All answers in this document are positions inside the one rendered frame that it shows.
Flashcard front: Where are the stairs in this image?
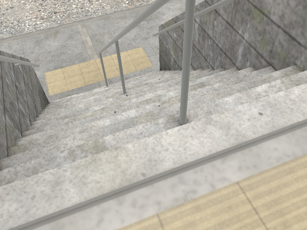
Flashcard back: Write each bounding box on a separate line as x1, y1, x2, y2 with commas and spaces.
0, 65, 307, 187

